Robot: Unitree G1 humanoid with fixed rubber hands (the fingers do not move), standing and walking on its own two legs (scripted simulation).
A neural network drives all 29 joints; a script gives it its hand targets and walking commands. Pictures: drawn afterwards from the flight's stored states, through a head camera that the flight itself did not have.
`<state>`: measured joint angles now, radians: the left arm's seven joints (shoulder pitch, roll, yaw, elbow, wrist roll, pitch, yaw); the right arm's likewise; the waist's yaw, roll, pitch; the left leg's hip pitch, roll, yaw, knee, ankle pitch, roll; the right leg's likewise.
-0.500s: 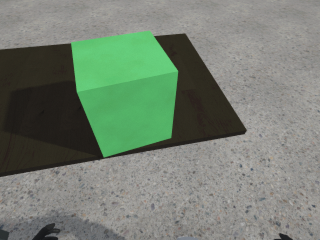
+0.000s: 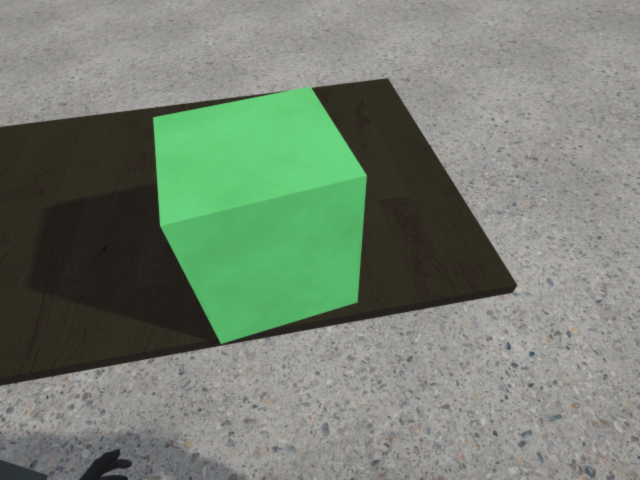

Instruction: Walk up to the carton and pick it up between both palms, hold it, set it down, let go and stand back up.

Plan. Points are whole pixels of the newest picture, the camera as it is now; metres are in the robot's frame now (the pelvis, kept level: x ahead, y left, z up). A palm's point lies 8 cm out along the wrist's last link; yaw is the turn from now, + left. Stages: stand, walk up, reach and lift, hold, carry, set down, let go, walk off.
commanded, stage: walk up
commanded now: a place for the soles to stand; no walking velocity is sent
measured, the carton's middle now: (264, 218) +0.43 +0.07 +0.09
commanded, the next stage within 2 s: none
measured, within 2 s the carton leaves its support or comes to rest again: neither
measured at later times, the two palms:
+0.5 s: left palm out of the picture +0.13 +0.32 -0.09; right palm out of the picture +0.08 -0.30 -0.11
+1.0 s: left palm (77, 477) +0.16 +0.32 -0.09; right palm out of the picture +0.09 -0.29 -0.11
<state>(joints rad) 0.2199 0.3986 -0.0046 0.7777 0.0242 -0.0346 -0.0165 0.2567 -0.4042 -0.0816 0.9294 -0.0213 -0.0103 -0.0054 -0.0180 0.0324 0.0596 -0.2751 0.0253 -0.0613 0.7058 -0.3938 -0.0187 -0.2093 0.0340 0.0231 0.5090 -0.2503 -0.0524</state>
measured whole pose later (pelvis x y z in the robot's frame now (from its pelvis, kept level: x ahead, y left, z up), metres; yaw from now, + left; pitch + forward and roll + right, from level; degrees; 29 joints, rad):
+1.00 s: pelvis +0.02 +0.02 -0.01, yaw +2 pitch -2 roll +0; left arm 0.11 0.40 0.00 0.78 0.01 -0.01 -0.02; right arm 0.24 -0.38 -0.08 0.94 -0.02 -0.02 0.00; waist 0.00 0.00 0.08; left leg -0.26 -0.01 -0.05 0.58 -0.29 -0.02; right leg -0.24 0.01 0.00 0.59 -0.33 -0.02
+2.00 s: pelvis +0.02 +0.03 -0.01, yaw +2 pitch -2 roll +0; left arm 0.13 0.40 0.00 0.78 0.01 -0.01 -0.02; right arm 0.24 -0.38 -0.08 0.94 -0.02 -0.02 0.00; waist 0.00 0.00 0.08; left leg -0.26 -0.01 -0.06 0.58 -0.29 -0.01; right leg -0.22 0.01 0.00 0.57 -0.32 -0.02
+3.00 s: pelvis +0.02 +0.03 -0.01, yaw +2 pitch -2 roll +0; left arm 0.14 0.40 0.00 0.78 0.01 0.00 -0.02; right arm 0.24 -0.38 -0.08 0.94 -0.02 -0.01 0.00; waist 0.00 0.00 0.07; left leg -0.26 -0.01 -0.06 0.58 -0.28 -0.01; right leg -0.22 0.01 0.00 0.56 -0.31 -0.01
